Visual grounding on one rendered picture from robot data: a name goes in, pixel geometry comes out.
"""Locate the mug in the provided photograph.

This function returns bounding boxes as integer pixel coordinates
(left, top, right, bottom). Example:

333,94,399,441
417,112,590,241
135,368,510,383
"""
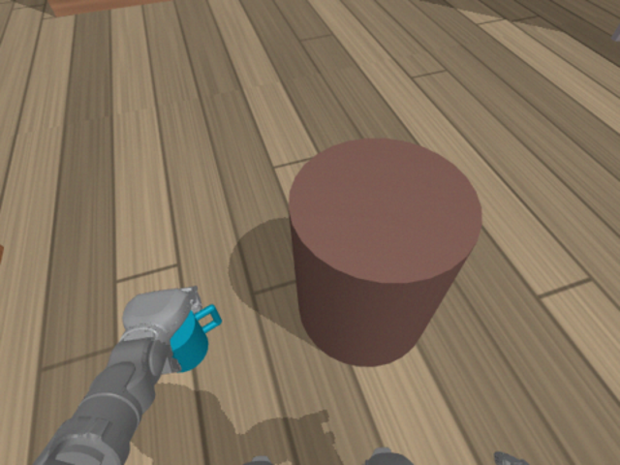
170,304,222,373

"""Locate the left robot hand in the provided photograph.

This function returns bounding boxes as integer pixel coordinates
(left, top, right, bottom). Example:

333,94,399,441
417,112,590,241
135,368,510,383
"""
122,286,202,375

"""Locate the left robot arm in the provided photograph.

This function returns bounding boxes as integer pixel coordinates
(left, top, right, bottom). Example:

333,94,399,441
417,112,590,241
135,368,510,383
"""
32,324,171,465

